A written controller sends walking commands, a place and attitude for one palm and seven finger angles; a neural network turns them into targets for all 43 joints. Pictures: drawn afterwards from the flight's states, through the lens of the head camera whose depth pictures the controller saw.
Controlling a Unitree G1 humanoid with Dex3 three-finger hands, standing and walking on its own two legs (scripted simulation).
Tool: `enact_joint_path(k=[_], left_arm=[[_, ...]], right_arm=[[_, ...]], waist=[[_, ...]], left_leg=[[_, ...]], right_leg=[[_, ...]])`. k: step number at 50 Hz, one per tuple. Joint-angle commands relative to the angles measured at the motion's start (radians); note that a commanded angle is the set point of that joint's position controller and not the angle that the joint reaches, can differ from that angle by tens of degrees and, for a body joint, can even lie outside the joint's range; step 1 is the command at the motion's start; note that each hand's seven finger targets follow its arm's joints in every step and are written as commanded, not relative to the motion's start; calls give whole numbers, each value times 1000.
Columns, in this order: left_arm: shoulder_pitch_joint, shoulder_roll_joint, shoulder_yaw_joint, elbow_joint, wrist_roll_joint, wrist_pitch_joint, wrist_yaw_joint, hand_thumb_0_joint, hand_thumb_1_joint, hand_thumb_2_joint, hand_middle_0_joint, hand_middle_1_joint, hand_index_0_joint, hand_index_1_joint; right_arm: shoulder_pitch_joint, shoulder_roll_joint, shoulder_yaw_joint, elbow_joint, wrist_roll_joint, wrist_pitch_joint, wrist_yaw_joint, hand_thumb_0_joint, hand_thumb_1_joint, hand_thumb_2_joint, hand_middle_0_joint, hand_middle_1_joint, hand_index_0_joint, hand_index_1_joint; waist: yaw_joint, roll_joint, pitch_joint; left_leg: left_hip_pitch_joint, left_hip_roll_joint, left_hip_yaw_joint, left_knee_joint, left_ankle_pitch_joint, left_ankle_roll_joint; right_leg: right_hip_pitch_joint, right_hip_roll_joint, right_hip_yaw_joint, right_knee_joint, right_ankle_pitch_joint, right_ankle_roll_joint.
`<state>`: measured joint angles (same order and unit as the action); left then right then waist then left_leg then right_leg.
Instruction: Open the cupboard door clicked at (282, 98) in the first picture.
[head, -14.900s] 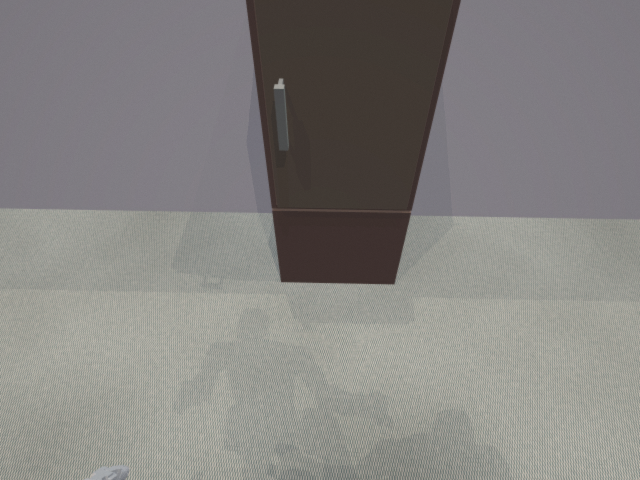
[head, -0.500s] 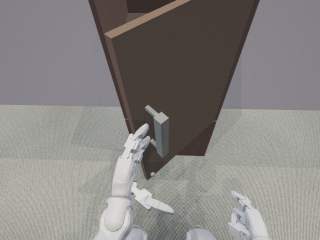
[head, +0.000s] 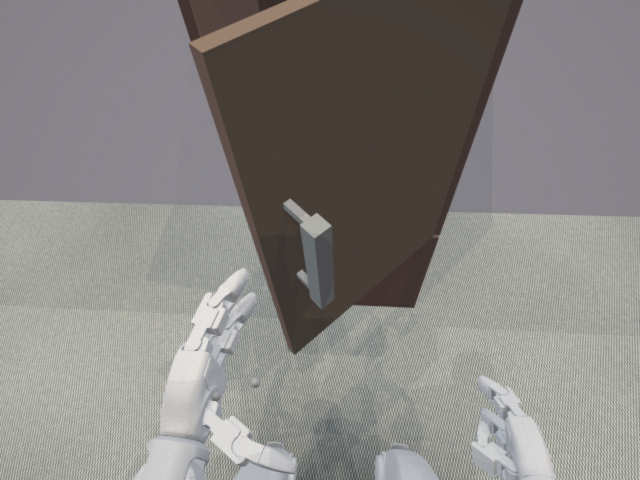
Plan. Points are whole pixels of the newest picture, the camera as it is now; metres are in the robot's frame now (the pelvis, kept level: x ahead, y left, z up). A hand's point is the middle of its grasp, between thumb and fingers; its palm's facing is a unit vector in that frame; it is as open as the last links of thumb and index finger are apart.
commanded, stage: draw the hand back to the body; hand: left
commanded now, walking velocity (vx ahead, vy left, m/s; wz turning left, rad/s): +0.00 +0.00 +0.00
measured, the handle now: (308, 257) +0.37 +0.03 +0.07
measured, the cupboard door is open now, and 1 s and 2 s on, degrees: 45 45 45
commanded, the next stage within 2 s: step back with the hand held close in 1.56 s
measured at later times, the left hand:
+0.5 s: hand (145, 370) +0.21 +0.16 +0.14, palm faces -0.03 -1.00 -0.06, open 16.2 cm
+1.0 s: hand out of the picture +0.22 +0.26 +0.21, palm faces +0.31 -0.87 -0.39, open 11.3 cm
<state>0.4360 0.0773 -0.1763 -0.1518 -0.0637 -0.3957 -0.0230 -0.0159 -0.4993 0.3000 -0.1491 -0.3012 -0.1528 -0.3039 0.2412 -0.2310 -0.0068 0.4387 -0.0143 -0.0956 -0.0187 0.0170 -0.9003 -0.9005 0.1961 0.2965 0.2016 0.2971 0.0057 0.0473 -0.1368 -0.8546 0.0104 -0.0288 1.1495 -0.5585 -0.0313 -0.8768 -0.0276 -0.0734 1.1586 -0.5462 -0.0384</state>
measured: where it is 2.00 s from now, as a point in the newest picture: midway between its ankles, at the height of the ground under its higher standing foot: outside the picture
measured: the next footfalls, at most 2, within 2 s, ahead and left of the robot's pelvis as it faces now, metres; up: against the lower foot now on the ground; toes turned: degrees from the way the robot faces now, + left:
none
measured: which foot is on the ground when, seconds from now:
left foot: down 0.00-1.00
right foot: down 0.00-1.00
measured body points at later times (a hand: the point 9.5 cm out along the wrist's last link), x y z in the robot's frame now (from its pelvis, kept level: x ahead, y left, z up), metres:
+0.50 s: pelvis +0.01 +0.02 +0.04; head +0.03 +0.01 +0.49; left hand +0.20 +0.22 +0.14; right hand +0.19 -0.21 -0.03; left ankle +0.00 +0.14 -0.65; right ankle +0.01 -0.09 -0.65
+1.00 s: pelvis +0.03 +0.04 +0.09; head +0.01 +0.02 +0.54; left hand +0.20 +0.30 +0.24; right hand +0.20 -0.17 +0.01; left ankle +0.00 +0.14 -0.65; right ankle +0.01 -0.09 -0.65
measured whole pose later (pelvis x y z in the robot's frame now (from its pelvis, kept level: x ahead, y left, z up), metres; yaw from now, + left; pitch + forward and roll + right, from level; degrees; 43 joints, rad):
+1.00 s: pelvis +0.03 +0.04 +0.09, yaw -2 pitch -2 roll -1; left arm 0.52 0.31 0.19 -0.41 -0.02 -0.07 0.12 0.00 0.29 0.64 -0.18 -0.30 -0.18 -0.30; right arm 0.22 -0.21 0.06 0.59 -0.01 -0.14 -0.10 0.02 -0.90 -0.90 0.20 0.30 0.20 0.30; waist 0.05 0.07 -0.01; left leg -0.17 -0.01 0.02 0.53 -0.33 0.02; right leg -0.18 -0.03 -0.03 0.50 -0.28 0.02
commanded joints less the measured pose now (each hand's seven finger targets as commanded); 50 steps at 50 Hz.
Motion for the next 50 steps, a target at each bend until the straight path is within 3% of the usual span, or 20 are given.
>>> enact_joint_path(k=[1, 3, 5, 6, 10, 12, 19, 24, 25, 26, 29, 31, 36, 37, 45, 50], left_arm=[[-50, 73, 69, -299, -11, -50, 9, 0, -500, 300, -150, -300, -150, -300], [7, 91, 95, -354, -24, -23, 14, 0, -500, 300, -150, -300, -150, -300], [32, 128, 147, -344, -37, 10, 14, 0, -500, 300, -150, -300, -150, -300], [25, 95, 115, -352, -40, 21, 6, 0, -500, 300, -150, -300, -150, -300], [44, 107, 139, -322, -74, 60, -31, 0, -500, 300, -150, -300, -150, -300], [38, 121, 150, -346, -84, 69, -52, 0, -500, 300, -150, -300, -150, -300], [52, 183, 242, -419, -128, 91, -79, 0, -500, 300, -150, -300, -150, -300], [52, 204, 276, -465, -154, 121, -107, 0, -325, 375, -156, -300, -156, -300], [97, 363, 310, -494, -13, 175, -1, 0, -290, 390, -158, -300, -158, -300], [99, 266, 251, -538, 0, 203, 40, 0, -255, 405, -159, -300, -159, -300], [132, 274, 263, -533, 37, 255, 99, 0, -150, 450, -162, -300, -162, -300], [141, 279, 281, -501, 42, 273, 117, 0, -80, 480, -165, -300, -165, -300], [67, 314, 339, -501, 49, 271, 151, 0, 95, 555, -171, -300, -171, -300], [64, 318, 353, -485, 49, 270, 155, 0, 130, 570, -173, -300, -173, -300], [19, 371, 460, -484, 47, 255, 165, 0, 410, 690, -182, -300, -182, -300], [24, 405, 537, -476, 40, 249, 164, 0, 585, 765, -189, -300, -189, -300]], right_arm=[[-36, -77, -34, -183, 13, -60, -11, 0, -900, -900, 200, 300, 200, 300], [-26, -71, -27, -198, 20, -54, -12, 0, -900, -900, 200, 300, 200, 300], [-27, -75, -25, -197, 26, -45, -22, 0, -900, -900, 200, 300, 200, 300], [-31, -72, -19, -200, 29, -46, -24, 0, -900, -900, 200, 300, 200, 300], [-35, -87, -12, -190, 36, -57, -35, 0, -900, -900, 200, 300, 200, 300], [-32, -90, -9, -189, 36, -66, -36, 0, -900, -900, 200, 300, 200, 300], [-32, -93, -1, -188, 44, -96, -42, 0, -900, -900, 200, 300, 200, 300], [-36, -95, 5, -175, 53, -113, -44, 0, -900, -900, 200, 300, 200, 300], [-28, -94, -6, -160, 39, -93, -73, 0, -900, -900, 200, 300, 200, 300], [-37, -75, 11, -175, 32, -92, -80, 0, -900, -900, 200, 300, 200, 300], [-31, -80, 14, -141, 25, -79, -84, 0, -900, -900, 200, 300, 200, 300], [-50, -81, 16, -124, 21, -74, -88, 0, -900, -900, 200, 300, 200, 300], [-93, -81, 29, -91, 19, -84, -96, 0, -900, -900, 200, 300, 200, 300], [-94, -81, 28, -80, 17, -86, -98, 0, -900, -900, 200, 300, 200, 300], [-136, -87, 25, -16, 10, -110, -90, 0, -900, -900, 200, 300, 200, 300], [-146, -90, 13, 10, 7, -111, -80, 0, -900, -900, 200, 300, 200, 300]], waist=[[-4, -99, -261], [9, -69, -276], [10, -129, -245], [-3, -123, -208], [-16, -140, -111], [-16, -91, -105], [7, -46, -105], [8, 8, -97], [46, -2, -121], [21, 10, -70], [22, 4, -50], [21, -39, -15], [27, -9, 47], [28, -30, 46], [50, 31, 72], [61, 13, 65]], left_leg=[[84, -47, 20, -130, 242, 46], [129, -50, 26, -168, 265, 48], [125, -48, 21, -188, 266, 48], [140, -48, 25, -198, 264, 50], [160, -44, 15, -239, 216, 49], [187, -43, 16, -257, 212, 47], [261, -38, 6, -318, 241, 44], [324, -31, -5, -356, 313, 40], [358, -14, 12, -402, 348, 50], [383, -19, 17, -417, 378, 53], [447, -1, 11, -453, 484, 48], [473, 4, 13, -489, 483, 49], [544, 4, 10, -593, 407, 44], [558, 4, 12, -608, 404, 44], [651, 8, 16, -715, 494, 35], [693, 17, 25, -751, 598, 29]], right_leg=[[279, 7, 107, -231, 310, 27], [325, 14, 92, -247, 346, 26], [362, 15, 96, -280, 348, 32], [348, 17, 89, -293, 352, 37], [328, 24, 78, -351, 251, 37], [324, 25, 73, -358, 236, 35], [371, 38, 38, -374, 253, 27], [400, 46, 8, -375, 332, 23], [455, 17, 53, -436, 339, 12], [447, 15, 43, -452, 364, 19], [491, 19, 22, -479, 415, 26], [524, 20, 19, -518, 422, 31], [584, 21, 14, -606, 347, 28], [601, 22, 12, -620, 350, 29], [725, 24, 12, -713, 412, 23], [783, 27, 13, -745, 489, 25]])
